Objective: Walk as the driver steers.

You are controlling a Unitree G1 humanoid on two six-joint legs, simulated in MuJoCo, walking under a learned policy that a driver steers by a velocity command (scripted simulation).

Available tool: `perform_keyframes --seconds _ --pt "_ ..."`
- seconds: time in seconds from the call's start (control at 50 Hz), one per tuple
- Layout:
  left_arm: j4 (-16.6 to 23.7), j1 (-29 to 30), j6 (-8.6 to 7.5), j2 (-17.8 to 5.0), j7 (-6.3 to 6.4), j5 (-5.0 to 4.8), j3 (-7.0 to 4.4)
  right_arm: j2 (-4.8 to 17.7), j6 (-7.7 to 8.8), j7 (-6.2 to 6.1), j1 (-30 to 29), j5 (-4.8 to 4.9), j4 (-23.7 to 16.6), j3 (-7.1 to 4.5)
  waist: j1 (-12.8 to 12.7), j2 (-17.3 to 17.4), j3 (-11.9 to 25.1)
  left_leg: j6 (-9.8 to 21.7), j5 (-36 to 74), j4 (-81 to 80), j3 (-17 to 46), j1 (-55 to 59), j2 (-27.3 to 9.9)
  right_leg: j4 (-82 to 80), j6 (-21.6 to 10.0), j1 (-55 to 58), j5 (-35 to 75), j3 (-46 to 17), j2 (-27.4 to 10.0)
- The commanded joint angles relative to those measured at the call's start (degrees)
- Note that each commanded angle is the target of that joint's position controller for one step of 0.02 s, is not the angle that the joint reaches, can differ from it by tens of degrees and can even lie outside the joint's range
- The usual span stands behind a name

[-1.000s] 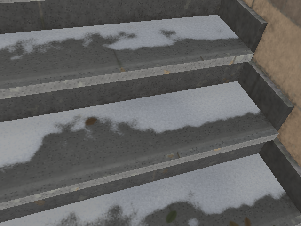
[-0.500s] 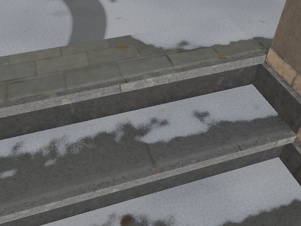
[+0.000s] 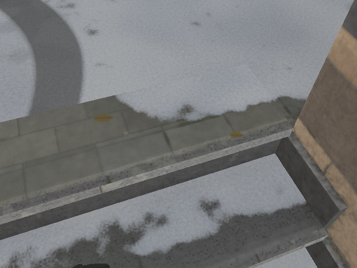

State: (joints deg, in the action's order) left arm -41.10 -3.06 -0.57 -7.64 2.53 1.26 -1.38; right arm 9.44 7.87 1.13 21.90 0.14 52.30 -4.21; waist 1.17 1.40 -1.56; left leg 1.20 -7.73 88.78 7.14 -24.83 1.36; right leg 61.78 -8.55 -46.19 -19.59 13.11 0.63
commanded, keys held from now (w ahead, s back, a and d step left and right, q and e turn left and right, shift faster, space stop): no key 1.00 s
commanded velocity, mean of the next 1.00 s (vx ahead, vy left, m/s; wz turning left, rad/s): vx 0.04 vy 0.00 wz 0.00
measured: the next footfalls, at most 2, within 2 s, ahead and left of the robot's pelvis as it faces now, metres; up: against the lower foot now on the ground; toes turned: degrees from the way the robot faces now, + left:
left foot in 0.48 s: +0.14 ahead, +0.15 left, +0.00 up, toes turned +4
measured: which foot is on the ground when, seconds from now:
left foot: up 0.00-0.46, down 0.48-1.00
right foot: down 0.00-1.00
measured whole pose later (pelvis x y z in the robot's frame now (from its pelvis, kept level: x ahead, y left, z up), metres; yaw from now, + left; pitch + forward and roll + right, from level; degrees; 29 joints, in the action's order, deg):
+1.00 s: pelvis +0.10 +0.06 +0.10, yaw +0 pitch -2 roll +0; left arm -57.4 -23.7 -0.9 -4.6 2.9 0.7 -1.0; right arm 6.8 1.7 -3.4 19.9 -0.8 54.3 -1.4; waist -0.2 -0.9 -0.9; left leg 2.6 -13.2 23.4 -4.4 -8.6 1.4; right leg 24.6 0.3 -12.6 -10.3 4.1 -2.8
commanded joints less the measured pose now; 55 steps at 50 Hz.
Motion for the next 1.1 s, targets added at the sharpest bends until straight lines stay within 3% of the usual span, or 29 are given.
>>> perform_keyframes --seconds 0.02,0.04,0.06,0.08,0.1,0.14,0.16,0.18,0.22,0.28,0.32,0.36,0.38,0.4,0.42,0.44,0.46,0.48,0.5,0.52,0.54,0.56,0.58,0.6,0.64,0.66,0.74,0.88,1.1 --pt "-6.6 -9.2 -1.63 1.0 2.18 0.06 -1.08 -2.4 -1.50 -2.12 -2.6 -2.12 -9.6 1.10 -0.3 2.1 4.0 0.8 1.0 23.5 0.5 -21.9 -0.1 -33.1 -6.6 19.1 3.8 -36.1 -15.3" --pt "-9.5 -11.1 -2.33 2.6 1.66 0.80 -0.51 -3.3 -2.03 -1.97 -0.9 -1.91 -9.7 1.94 1.4 2.1 3.0 1.4 -0.2 24.5 0.6 -23.6 0.3 -34.0 -5.4 17.3 5.8 -32.0 -14.0" --pt "-11.4 -12.8 -3.32 2.7 1.13 1.20 -0.51 -5.2 -2.20 -2.42 -1.9 -1.79 -10.8 2.70 2.5 1.7 1.2 2.4 1.8 25.2 2.4 -25.9 0.8 -34.3 -4.5 16.1 11.6 -28.8 -13.9" --pt "-12.8 -14.2 -4.16 1.9 0.64 0.97 -0.72 -6.3 -2.41 -2.98 -1.5 -1.69 -11.2 3.39 3.5 -0.4 1.3 2.8 1.0 23.2 2.8 -28.7 0.7 -33.9 -3.9 17.7 16.7 -24.2 -12.8" --pt "-12.6 -14.0 -4.69 2.2 0.65 0.80 -0.43 -6.4 -2.57 -3.41 -1.7 -1.49 -10.9 3.62 4.0 -1.2 2.3 2.6 2.1 20.4 3.1 -28.9 0.4 -33.5 -3.1 18.0 19.5 -20.9 -12.3" --pt "-11.3 -11.5 -5.45 0.4 0.37 0.83 0.07 -3.8 -3.58 -4.68 -2.7 -1.61 -10.3 3.27 5.4 -1.0 3.5 1.2 4.2 10.5 -0.8 -24.1 0.5 -35.8 -2.8 14.3 24.2 -15.5 -11.4" --pt "-10.5 -11.5 -5.98 -1.0 -0.23 1.41 -0.13 -3.2 -3.77 -4.59 -0.8 -1.41 -8.3 3.01 5.0 -0.9 6.3 1.0 6.2 14.0 -6.0 -20.3 0.4 -36.1 -4.7 13.8 31.8 -13.7 -12.5" --pt "-10.7 -12.7 -6.61 -2.7 -0.64 1.44 -0.41 -2.8 -4.10 -5.04 0.1 -1.04 -7.0 2.74 4.9 -3.3 7.5 0.6 5.7 16.0 -7.6 -20.3 -0.1 -36.4 -5.8 15.4 33.0 -13.2 -12.6" --pt "-10.9 -15.4 -6.54 -3.1 -0.75 0.61 -0.94 -2.6 -4.40 -5.73 -5.1 -1.40 -7.8 2.40 2.4 -5.4 6.1 0.4 4.1 21.3 -7.7 -26.9 -1.9 -38.5 -6.7 20.2 23.3 -17.1 -13.4" --pt "-10.1 -17.7 -5.47 -1.2 1.15 0.38 -1.08 -2.1 -5.22 -5.02 -9.7 -2.23 -7.9 1.92 -0.3 -5.3 4.4 0.3 6.1 16.9 -7.2 -29.2 -4.3 -39.0 -6.1 24.7 8.1 -20.0 -13.2" --pt "-9.8 -18.6 -5.67 -2.9 2.02 0.62 -2.03 -2.6 -5.97 -4.35 -11.2 -2.16 -7.6 1.91 -2.0 -4.1 4.5 -0.1 5.5 13.2 -8.1 -27.5 -5.5 -40.0 -6.9 27.1 10.1 -22.0 -14.6" --pt "-8.9 -14.2 -5.74 -3.1 2.98 0.86 -2.22 -3.1 -6.62 -3.99 -8.7 -1.73 -6.4 2.36 0.6 -5.1 4.7 -0.6 4.3 -13.6 -8.1 -16.5 -7.5 -40.0 -3.7 26.0 13.2 -16.7 -11.9" --pt "-8.6 -13.1 -5.49 -2.7 2.75 1.47 -2.22 -3.9 -6.76 -4.30 -8.3 -0.68 -5.7 2.76 0.2 -7.2 5.2 0.3 0.9 -24.0 -9.5 -8.9 -6.9 -41.1 -3.5 23.8 16.9 -15.9 -12.4" --pt "-8.5 -14.3 -5.13 -3.6 2.40 1.77 -2.61 -3.9 -7.26 -4.75 -6.6 0.19 -4.7 2.83 -0.5 -10.2 5.8 0.8 -7.3 -33.9 -10.2 -2.8 -5.3 -42.2 -3.9 24.4 18.0 -16.3 -13.0" --pt "-8.9 -16.8 -4.90 -4.3 2.02 1.97 -3.05 -3.4 -7.80 -5.43 -4.1 -0.08 -3.5 2.56 -1.7 -13.7 5.7 1.2 -13.4 -40.6 -11.3 0.8 -4.0 -42.0 -4.8 26.8 20.7 -18.3 -14.8" --pt "-9.6 -19.1 -4.20 -4.0 1.74 1.87 -3.12 -3.2 -7.87 -6.10 -1.5 0.02 -2.3 2.36 -2.3 -13.4 5.8 1.5 -13.6 -48.6 -12.1 4.4 -2.9 -40.5 -4.8 29.3 23.3 -19.7 -15.9" --pt "-10.4 -19.9 -3.16 -2.9 1.76 0.72 -2.82 -3.8 -7.44 -6.24 1.7 -0.06 -0.4 2.55 -1.5 -10.3 5.1 1.7 -7.9 -61.2 -13.2 8.8 -2.2 -37.3 -3.5 30.7 23.9 -19.2 -15.1" --pt "-11.2 -22.6 -2.14 -2.2 1.47 0.25 -3.17 -2.5 -6.55 -6.15 1.8 -0.89 0.7 2.12 -2.7 -4.3 1.9 1.5 -5.5 -69.8 -10.6 9.3 -2.9 -31.2 -1.2 31.0 20.2 -17.3 -12.1" --pt "-11.3 -28.5 -1.57 -0.4 0.50 0.14 -3.23 0.1 -5.16 -5.58 2.5 -1.84 0.5 1.77 -5.3 7.6 3.1 2.4 18.6 -68.4 1.6 17.9 -13.2 -23.2 2.9 22.4 1.6 -13.9 -7.5" --pt "-10.9 -27.9 -0.82 2.9 -0.28 -1.59 -2.01 -2.8 -4.89 -5.41 -3.5 -1.33 -1.1 3.54 -5.7 14.8 3.5 8.5 23.9 -70.7 7.3 14.2 -17.8 -22.1 6.6 20.6 -3.8 -11.0 -4.8" --pt "-11.8 -25.8 -0.36 4.0 -0.52 -1.80 -1.39 -5.9 -4.55 -4.95 -7.8 -1.19 -2.6 4.77 -5.4 11.7 1.9 9.6 11.7 -73.9 8.5 5.0 -18.0 -23.8 7.9 27.5 1.1 -12.8 -6.2" --pt "-11.6 -24.6 -0.24 2.9 -0.51 -1.45 -1.37 -4.3 -4.46 -4.78 -11.2 -1.11 -3.0 4.51 -7.1 7.2 0.4 7.2 1.0 -73.7 3.5 1.7 -14.0 -29.7 8.0 32.0 4.6 -12.7 -5.7" --pt "-11.4 -22.6 -0.36 1.0 -0.26 -0.98 -1.42 -1.9 -4.57 -4.84 -10.6 -1.25 -2.9 3.81 -6.1 4.4 -1.7 5.1 -4.2 -72.4 0.8 2.3 -10.8 -34.9 8.0 33.0 7.6 -13.1 -5.4" --pt "-11.0 -20.7 -0.41 -0.4 0.03 -0.23 -1.70 -1.4 -4.57 -4.96 -6.8 -0.97 -2.2 3.38 -3.9 2.7 -2.2 3.7 -9.3 -72.6 -0.6 2.5 -8.8 -37.0 7.6 33.7 7.8 -14.2 -6.2" --pt "-11.9 -21.0 -0.77 1.7 0.17 -0.39 -0.94 -0.6 -4.82 -4.87 -3.7 -1.10 -1.4 2.59 -2.6 -0.3 -2.8 3.1 -7.4 -72.1 -2.1 7.3 -7.8 -38.5 6.8 32.2 10.1 -14.2 -6.8" --pt "-12.2 -21.3 -0.94 1.7 0.05 -0.92 -0.77 -0.6 -4.71 -4.53 -2.2 -1.18 -1.0 2.50 -2.1 -0.9 -2.9 3.1 -4.6 -71.4 -2.4 9.6 -7.7 -39.5 6.8 31.6 10.9 -14.2 -6.9" --pt "-12.5 -21.5 -1.35 -0.2 0.06 -0.69 -0.81 -0.3 -4.93 -3.99 -0.4 -1.15 -0.7 2.39 -1.1 -1.9 -0.4 3.5 0.0 -70.3 -3.4 13.7 -7.9 -40.7 6.2 32.4 10.9 -14.4 -7.4" --pt "-14.1 -23.9 -0.85 0.7 0.36 -0.51 -0.07 -0.5 -5.55 -4.13 -0.1 -0.91 -0.4 2.78 -1.2 -0.9 -2.5 3.6 -5.8 -71.7 -3.8 12.9 -7.2 -41.7 6.2 32.2 8.6 -14.5 -8.0" --pt "-15.9 -24.6 -0.66 0.6 0.44 -0.43 0.34 -0.3 -5.51 -4.24 2.0 -1.08 0.6 3.33 -1.2 -2.1 -4.1 4.2 -5.0 -72.6 -3.6 13.3 -7.2 -42.6 6.2 32.3 8.6 -14.4 -8.4"
Over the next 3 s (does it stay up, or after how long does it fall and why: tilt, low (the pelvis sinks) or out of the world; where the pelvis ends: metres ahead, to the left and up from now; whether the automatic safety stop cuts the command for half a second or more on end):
stays up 0.54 -0.09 0.29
